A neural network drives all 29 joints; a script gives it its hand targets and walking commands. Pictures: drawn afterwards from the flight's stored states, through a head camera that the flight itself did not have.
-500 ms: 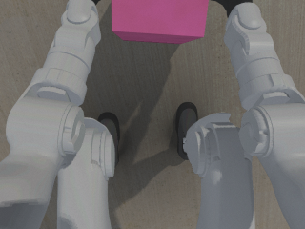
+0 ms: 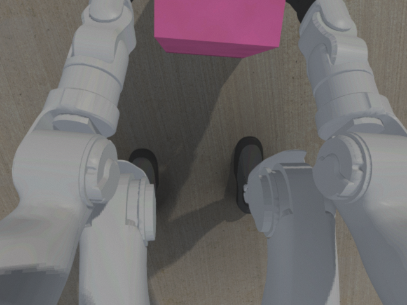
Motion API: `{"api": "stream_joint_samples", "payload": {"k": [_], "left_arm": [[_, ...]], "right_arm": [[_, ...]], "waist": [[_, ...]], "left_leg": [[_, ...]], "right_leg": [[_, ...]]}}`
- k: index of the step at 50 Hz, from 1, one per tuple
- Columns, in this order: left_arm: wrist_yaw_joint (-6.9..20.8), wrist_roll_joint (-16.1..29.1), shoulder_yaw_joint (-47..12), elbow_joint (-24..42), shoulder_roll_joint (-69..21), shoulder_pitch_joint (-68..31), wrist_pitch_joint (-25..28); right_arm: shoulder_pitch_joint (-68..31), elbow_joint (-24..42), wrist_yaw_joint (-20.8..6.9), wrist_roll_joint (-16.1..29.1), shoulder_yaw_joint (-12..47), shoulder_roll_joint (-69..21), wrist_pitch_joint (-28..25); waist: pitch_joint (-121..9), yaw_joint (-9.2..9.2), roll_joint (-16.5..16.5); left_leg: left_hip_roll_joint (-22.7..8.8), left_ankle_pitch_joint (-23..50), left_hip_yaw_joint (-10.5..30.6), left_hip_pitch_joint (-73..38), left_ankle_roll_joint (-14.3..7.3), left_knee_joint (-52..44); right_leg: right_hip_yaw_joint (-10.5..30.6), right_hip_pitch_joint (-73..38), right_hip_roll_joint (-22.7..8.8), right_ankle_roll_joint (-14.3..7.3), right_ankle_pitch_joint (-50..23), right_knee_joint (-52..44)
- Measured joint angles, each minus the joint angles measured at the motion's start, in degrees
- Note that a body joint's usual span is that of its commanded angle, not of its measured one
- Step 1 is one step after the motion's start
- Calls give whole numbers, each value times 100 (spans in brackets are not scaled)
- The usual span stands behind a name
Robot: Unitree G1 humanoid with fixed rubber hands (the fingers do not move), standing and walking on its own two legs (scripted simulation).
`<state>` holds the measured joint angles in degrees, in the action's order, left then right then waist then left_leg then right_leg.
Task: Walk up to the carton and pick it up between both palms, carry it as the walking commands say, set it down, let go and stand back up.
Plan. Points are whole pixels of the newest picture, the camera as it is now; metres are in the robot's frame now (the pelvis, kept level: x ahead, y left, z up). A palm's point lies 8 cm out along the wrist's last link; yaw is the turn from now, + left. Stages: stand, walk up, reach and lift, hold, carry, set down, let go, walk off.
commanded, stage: reach and lift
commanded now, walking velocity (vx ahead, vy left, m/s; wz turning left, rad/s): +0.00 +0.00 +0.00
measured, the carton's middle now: (213, 0) +0.55 -0.05 -0.29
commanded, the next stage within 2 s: none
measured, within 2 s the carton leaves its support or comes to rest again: leaves its support in 0.58 s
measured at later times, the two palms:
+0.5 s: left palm out of the picture +0.54 +0.09 -0.21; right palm out of the picture +0.53 -0.19 -0.19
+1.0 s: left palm out of the picture +0.55 +0.06 -0.17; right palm out of the picture +0.55 -0.19 -0.15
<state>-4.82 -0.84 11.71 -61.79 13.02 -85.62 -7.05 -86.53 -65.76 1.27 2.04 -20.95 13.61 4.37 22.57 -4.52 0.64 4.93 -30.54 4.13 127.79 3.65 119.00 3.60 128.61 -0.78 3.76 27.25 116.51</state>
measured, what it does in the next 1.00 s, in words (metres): stands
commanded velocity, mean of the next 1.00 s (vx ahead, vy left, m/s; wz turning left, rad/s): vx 0.00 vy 0.00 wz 0.00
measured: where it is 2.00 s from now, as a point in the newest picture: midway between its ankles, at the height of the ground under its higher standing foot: (196, 193)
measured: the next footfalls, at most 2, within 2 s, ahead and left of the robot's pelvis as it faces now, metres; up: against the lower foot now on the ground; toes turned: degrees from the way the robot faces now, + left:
none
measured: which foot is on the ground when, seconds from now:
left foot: down 0.00-1.00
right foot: down 0.00-1.00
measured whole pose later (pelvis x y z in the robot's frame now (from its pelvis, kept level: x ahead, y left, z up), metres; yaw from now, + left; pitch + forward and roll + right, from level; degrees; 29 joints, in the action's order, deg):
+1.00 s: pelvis +0.00 +0.00 +0.00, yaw +0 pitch +37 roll +0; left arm -17.4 -1.7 12.6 -47.8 7.9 -83.1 -18.1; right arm -86.4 -49.5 12.4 0.4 -19.1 9.6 15.5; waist 22.5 -5.5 2.6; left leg 5.4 -30.7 3.6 125.3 3.8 119.2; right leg 5.2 126.8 0.8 4.8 27.0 116.9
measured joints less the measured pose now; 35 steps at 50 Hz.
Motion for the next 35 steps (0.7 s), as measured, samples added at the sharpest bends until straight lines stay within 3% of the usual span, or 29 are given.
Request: {"api": "stream_joint_samples", "payload": {"k": [16,35], "left_arm": [[-5,-86,91,183,-49,35,-172],[-582,-86,91,824,-268,68,-679]], "right_arm": [[0,114,-54,-18,9,22,173],[0,951,383,-18,499,39,767]], "waist": [[0,-14,13],[-1,-82,188]], "left_leg": [[24,16,-5,30,-1,18],[50,36,-5,29,1,19]], "right_leg": [[20,20,14,19,0,25],[39,20,26,37,-4,40]]}}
